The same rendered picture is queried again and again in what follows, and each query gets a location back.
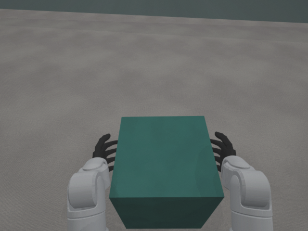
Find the right robot hand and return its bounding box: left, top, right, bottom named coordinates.
left=210, top=132, right=236, bottom=172

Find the left robot hand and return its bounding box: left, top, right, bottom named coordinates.
left=92, top=134, right=118, bottom=172

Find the carton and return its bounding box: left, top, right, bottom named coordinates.
left=109, top=116, right=224, bottom=229

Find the left robot forearm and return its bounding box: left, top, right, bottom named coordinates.
left=67, top=157, right=110, bottom=231

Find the right robot forearm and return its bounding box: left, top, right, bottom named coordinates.
left=221, top=155, right=273, bottom=231

